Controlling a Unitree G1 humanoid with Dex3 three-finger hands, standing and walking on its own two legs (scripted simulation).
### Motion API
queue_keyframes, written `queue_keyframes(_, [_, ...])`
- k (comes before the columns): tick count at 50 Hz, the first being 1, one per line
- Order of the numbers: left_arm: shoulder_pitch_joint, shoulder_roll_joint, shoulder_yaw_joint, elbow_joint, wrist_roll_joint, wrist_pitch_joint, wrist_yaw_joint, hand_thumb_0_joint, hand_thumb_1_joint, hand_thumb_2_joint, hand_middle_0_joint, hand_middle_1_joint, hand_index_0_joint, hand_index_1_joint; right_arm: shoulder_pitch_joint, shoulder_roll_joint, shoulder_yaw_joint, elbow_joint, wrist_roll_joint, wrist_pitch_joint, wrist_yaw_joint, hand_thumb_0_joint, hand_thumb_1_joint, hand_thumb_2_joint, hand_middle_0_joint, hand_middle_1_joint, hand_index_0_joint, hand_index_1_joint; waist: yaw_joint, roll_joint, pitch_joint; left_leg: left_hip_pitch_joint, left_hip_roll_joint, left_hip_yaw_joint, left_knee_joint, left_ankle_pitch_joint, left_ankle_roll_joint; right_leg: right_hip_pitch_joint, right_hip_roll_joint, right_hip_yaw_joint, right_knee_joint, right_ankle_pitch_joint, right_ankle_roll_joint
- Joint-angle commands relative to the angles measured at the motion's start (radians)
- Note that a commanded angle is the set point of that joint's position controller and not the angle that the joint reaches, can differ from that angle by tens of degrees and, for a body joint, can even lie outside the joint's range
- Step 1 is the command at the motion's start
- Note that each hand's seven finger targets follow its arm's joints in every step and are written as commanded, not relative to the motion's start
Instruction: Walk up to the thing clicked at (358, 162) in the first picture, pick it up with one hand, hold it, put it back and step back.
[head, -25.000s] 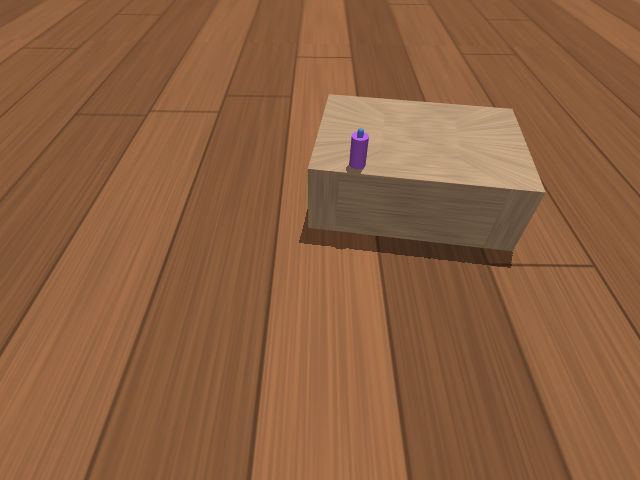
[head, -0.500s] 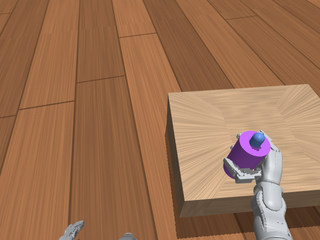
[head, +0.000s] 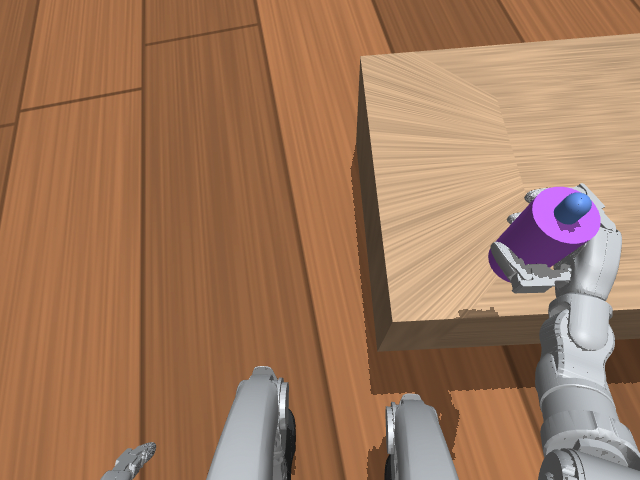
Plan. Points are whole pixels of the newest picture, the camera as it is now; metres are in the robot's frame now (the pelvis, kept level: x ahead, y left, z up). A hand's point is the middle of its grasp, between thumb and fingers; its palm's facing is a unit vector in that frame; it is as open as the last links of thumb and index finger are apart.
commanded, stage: crouch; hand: right
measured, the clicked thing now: (542, 234) +0.42 -0.22 +0.01
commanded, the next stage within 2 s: lower in 0.42 s
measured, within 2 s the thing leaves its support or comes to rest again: rests again in 1.34 s
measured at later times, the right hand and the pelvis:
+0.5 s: hand (519, 255) +0.44 -0.24 -0.08, palm faces +0.27 +0.96 -0.03, open 9.3 cm; pelvis -0.02 -0.01 -0.07, yaw +0 degrees
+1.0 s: hand (502, 272) +0.44 -0.24 -0.17, palm faces +0.28 +0.96 -0.03, open 9.3 cm; pelvis -0.03 -0.01 -0.14, yaw -1 degrees
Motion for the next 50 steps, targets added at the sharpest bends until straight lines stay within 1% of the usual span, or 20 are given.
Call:
queue_keyframes(1, [0.097, 0.187, 0.063, -0.082, 0.002, -0.025, 0.004, 0.000, 0.901, 0.913, -0.208, -0.307, -0.206, -0.309, -0.363, -0.251, -0.072, -0.290, 0.019, -0.106, -0.002, 0.000, -0.298, -1.238, 1.256, 1.348, 1.282, 1.348, -0.038, -0.131, -0.647, 0.468, -0.029, 0.001, -0.053, 0.255, 0.064, 0.180, 0.023, -0.040, -0.181, 0.375, -0.028])
queue_keyframes(6, [0.084, 0.176, 0.054, -0.086, 0.003, -0.023, -0.001, 0.000, 0.901, 0.914, -0.208, -0.309, -0.207, -0.309, -0.392, -0.248, -0.069, -0.252, 0.013, -0.097, -0.002, 0.000, -0.309, -1.249, 1.269, 1.361, 1.294, 1.361, -0.018, -0.108, -0.625, 0.423, -0.025, -0.005, -0.020, 0.177, 0.058, 0.065, 0.028, -0.046, -0.140, 0.261, -0.038])
queue_keyframes(9, [0.085, 0.181, 0.051, -0.086, 0.005, -0.021, 0.002, 0.000, 0.897, 0.915, -0.208, -0.307, -0.207, -0.308, -0.477, -0.318, -0.093, -0.295, 0.002, -0.100, -0.006, 0.000, -0.302, -1.237, 1.260, 1.349, 1.284, 1.350, -0.016, -0.131, -0.647, 0.385, -0.024, -0.009, 0.000, 0.138, 0.056, 0.042, 0.029, -0.048, -0.115, 0.219, -0.041])
queue_keyframes(11, [0.077, 0.183, 0.050, -0.083, 0.002, -0.024, 0.003, 0.000, 0.907, 0.909, -0.211, -0.309, -0.212, -0.308, -0.455, -0.263, -0.062, -0.242, 0.004, -0.088, 0.006, 0.000, -0.288, -1.217, 1.237, 1.325, 1.259, 1.326, 0.001, -0.127, -0.626, 0.317, -0.026, 0.000, 0.010, 0.107, 0.054, 0.055, 0.029, -0.038, -0.106, 0.198, -0.041])
queue_keyframes(13, [0.081, 0.190, 0.048, -0.084, 0.006, -0.023, 0.003, 0.000, 0.903, 0.910, -0.209, -0.307, -0.209, -0.307, -0.483, -0.302, -0.074, -0.265, 0.002, -0.089, 0.008, 0.000, -0.276, -1.231, 1.249, 1.343, 1.274, 1.344, -0.008, -0.153, -0.668, 0.326, -0.022, -0.006, 0.035, 0.130, 0.057, 0.043, 0.031, -0.043, -0.080, 0.221, -0.039])
queue_keyframes(19, [0.096, 0.202, 0.054, -0.082, 0.008, -0.019, 0.003, 0.000, 0.899, 0.913, -0.212, -0.309, -0.211, -0.310, -0.507, -0.317, -0.089, -0.258, 0.002, -0.063, 0.012, 0.000, -0.288, -1.245, 1.261, 1.355, 1.285, 1.356, -0.002, -0.152, -0.694, 0.292, -0.018, -0.001, 0.081, 0.146, 0.058, 0.013, 0.031, -0.042, -0.034, 0.241, -0.039])
queue_keyframes(20, [0.087, 0.197, 0.050, -0.085, 0.006, -0.018, 0.000, 0.000, 0.898, 0.913, -0.211, -0.308, -0.210, -0.310, -0.491, -0.287, -0.069, -0.225, 0.001, -0.056, 0.015, 0.000, -0.297, -1.239, 1.260, 1.350, 1.283, 1.350, 0.001, -0.150, -0.673, 0.267, -0.018, 0.004, 0.088, 0.132, 0.058, -0.003, 0.034, -0.039, -0.036, 0.230, -0.038])
queue_keyframes(21, [0.087, 0.199, 0.051, -0.089, 0.007, -0.015, -0.001, 0.000, 0.905, 0.909, -0.211, -0.309, -0.211, -0.308, -0.519, -0.325, -0.094, -0.267, -0.001, -0.058, 0.009, 0.000, -0.303, -1.237, 1.260, 1.347, 1.282, 1.348, -0.010, -0.153, -0.676, 0.261, -0.018, 0.004, 0.091, 0.110, 0.058, -0.008, 0.033, -0.038, -0.036, 0.210, -0.039])
queue_keyframes(25, [0.093, 0.203, 0.053, -0.089, 0.008, -0.008, -0.003, 0.000, 0.902, 0.909, -0.212, -0.310, -0.212, -0.309, -0.500, -0.297, -0.086, -0.234, -0.001, -0.046, 0.012, 0.000, -0.301, -1.229, 1.255, 1.339, 1.276, 1.340, 0.001, -0.141, -0.689, 0.254, -0.014, 0.003, 0.124, 0.150, 0.060, -0.023, 0.034, -0.040, 0.001, 0.249, -0.038])
queue_keyframes(26, [0.086, 0.199, 0.050, -0.091, 0.007, -0.008, -0.004, 0.000, 0.903, 0.911, -0.211, -0.309, -0.211, -0.310, -0.513, -0.272, -0.057, -0.236, 0.000, -0.043, 0.016, 0.000, -0.297, -1.225, 1.248, 1.334, 1.270, 1.335, 0.007, -0.150, -0.668, 0.232, -0.014, 0.004, 0.130, 0.140, 0.061, -0.034, 0.033, -0.037, 0.000, 0.240, -0.037])
queue_keyframes(28, [0.091, 0.210, 0.055, -0.087, 0.010, -0.004, -0.003, 0.000, 0.896, 0.912, -0.212, -0.304, -0.207, -0.308, -0.523, -0.334, -0.095, -0.230, -0.011, -0.041, 0.009, 0.000, -0.282, -1.217, 1.238, 1.328, 1.261, 1.328, -0.002, -0.161, -0.684, 0.230, -0.012, -0.001, 0.135, 0.123, 0.058, -0.044, 0.035, -0.043, 0.013, 0.221, -0.040])
queue_keyframes(31, [0.082, 0.196, 0.047, -0.089, 0.011, -0.008, -0.010, 0.000, 0.902, 0.905, -0.214, -0.306, -0.212, -0.308, -0.507, -0.269, -0.073, -0.164, 0.001, -0.046, 0.012, 0.000, -0.286, -1.220, 1.234, 1.327, 1.258, 1.328, 0.017, -0.120, -0.608, 0.149, -0.014, 0.005, 0.163, 0.076, 0.054, -0.146, 0.037, -0.042, 0.054, 0.163, -0.049])
queue_keyframes(34, [0.096, 0.214, 0.052, -0.084, 0.017, -0.005, -0.012, 0.000, 0.900, 0.904, -0.215, -0.306, -0.213, -0.308, -0.546, -0.348, -0.108, -0.223, -0.014, -0.070, 0.006, 0.000, -0.312, -1.231, 1.249, 1.339, 1.272, 1.339, 0.004, -0.145, -0.681, 0.165, -0.009, -0.001, 0.199, 0.103, 0.055, -0.144, 0.041, -0.050, 0.088, 0.191, -0.047])
queue_keyframes(35, [0.093, 0.206, 0.043, -0.086, 0.017, -0.006, -0.016, 0.000, 0.898, 0.904, -0.216, -0.308, -0.214, -0.310, -0.527, -0.312, -0.085, -0.163, -0.018, -0.066, 0.013, 0.000, -0.292, -1.237, 1.249, 1.345, 1.274, 1.345, 0.017, -0.149, -0.664, 0.149, -0.007, 0.001, 0.207, 0.102, 0.055, -0.154, 0.044, -0.050, 0.092, 0.193, -0.046])
queue_keyframes(39, [0.105, 0.225, 0.053, -0.083, 0.020, 0.000, -0.018, 0.000, 0.891, 0.911, -0.216, -0.309, -0.213, -0.312, -0.596, -0.357, -0.112, -0.230, -0.012, -0.087, 0.006, 0.000, -0.282, -1.237, 1.239, 1.340, 1.264, 1.340, 0.016, -0.162, -0.717, 0.137, -0.004, 0.003, 0.245, 0.101, 0.052, -0.167, 0.045, -0.051, 0.124, 0.190, -0.046])
queue_keyframes(43, [0.107, 0.227, 0.051, -0.082, 0.021, 0.008, -0.024, 0.000, 0.893, 0.912, -0.217, -0.310, -0.214, -0.313, -0.579, -0.322, -0.087, -0.214, -0.021, -0.078, 0.000, 0.000, -0.237, -1.217, 1.216, 1.321, 1.242, 1.321, 0.021, -0.170, -0.730, 0.111, -0.002, 0.009, 0.282, 0.116, 0.053, -0.168, 0.046, -0.051, 0.146, 0.215, -0.039])
queue_keyframes(45, [0.119, 0.243, 0.059, -0.076, 0.022, 0.017, -0.022, 0.000, 0.897, 0.910, -0.216, -0.310, -0.214, -0.312, -0.626, -0.399, -0.121, -0.278, -0.033, -0.083, -0.013, 0.000, -0.258, -1.236, 1.239, 1.343, 1.265, 1.343, 0.015, -0.209, -0.773, 0.116, 0.002, 0.004, 0.290, 0.109, 0.052, -0.140, 0.047, -0.056, 0.157, 0.212, -0.038])
queue_keyframes(47, [0.111, 0.239, 0.060, -0.068, 0.023, 0.018, -0.026, 0.000, 0.899, 0.912, -0.218, -0.313, -0.216, -0.315, -0.590, -0.289, -0.057, -0.229, -0.028, -0.068, -0.004, 0.000, -0.269, -1.250, 1.243, 1.352, 1.270, 1.353, 0.044, -0.196, -0.740, 0.061, 0.003, 0.018, 0.312, 0.108, 0.053, -0.147, 0.047, -0.043, 0.166, 0.215, -0.035])
queue_keyframes(49, [0.119, 0.237, 0.056, -0.068, 0.020, 0.022, -0.025, 0.000, 0.901, 0.910, -0.217, -0.310, -0.215, -0.312, -0.607, -0.360, -0.109, -0.241, -0.033, -0.068, -0.015, 0.000, -0.239, -1.254, 1.239, 1.358, 1.269, 1.358, 0.029, -0.178, -0.737, 0.067, 0.003, 0.016, 0.317, 0.109, 0.053, -0.174, 0.048, -0.047, 0.180, 0.214, -0.037])
queue_keyframes(50, [0.124, 0.245, 0.058, -0.071, 0.021, 0.026, -0.023, 0.000, 0.896, 0.912, -0.217, -0.309, -0.214, -0.312, -0.625, -0.382, -0.106, -0.255, -0.043, -0.067, -0.020, 0.000, -0.234, -1.245, 1.233, 1.349, 1.263, 1.349, 0.027, -0.192, -0.746, 0.058, 0.004, 0.013, 0.320, 0.097, 0.053, -0.175, 0.049, -0.050, 0.184, 0.200, -0.038])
